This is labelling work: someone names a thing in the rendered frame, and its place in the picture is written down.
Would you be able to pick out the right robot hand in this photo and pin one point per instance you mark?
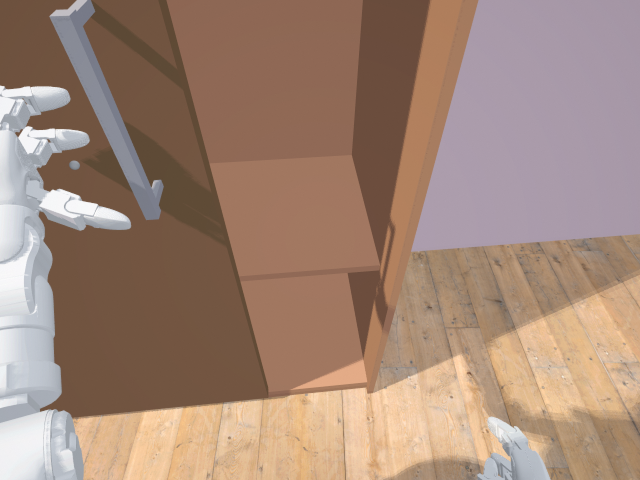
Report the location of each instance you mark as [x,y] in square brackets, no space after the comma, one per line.
[525,464]

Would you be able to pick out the robot left upper arm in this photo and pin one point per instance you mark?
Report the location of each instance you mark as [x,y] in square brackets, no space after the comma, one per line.
[40,446]

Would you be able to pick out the handle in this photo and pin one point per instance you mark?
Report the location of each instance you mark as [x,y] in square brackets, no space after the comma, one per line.
[69,27]

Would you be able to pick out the wardrobe door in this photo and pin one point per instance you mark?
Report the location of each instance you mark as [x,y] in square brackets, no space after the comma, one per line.
[154,316]

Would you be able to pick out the robot left forearm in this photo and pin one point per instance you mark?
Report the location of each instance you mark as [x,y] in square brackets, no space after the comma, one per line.
[29,378]

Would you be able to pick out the left robot hand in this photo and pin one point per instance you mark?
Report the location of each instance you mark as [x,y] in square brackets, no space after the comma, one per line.
[20,157]

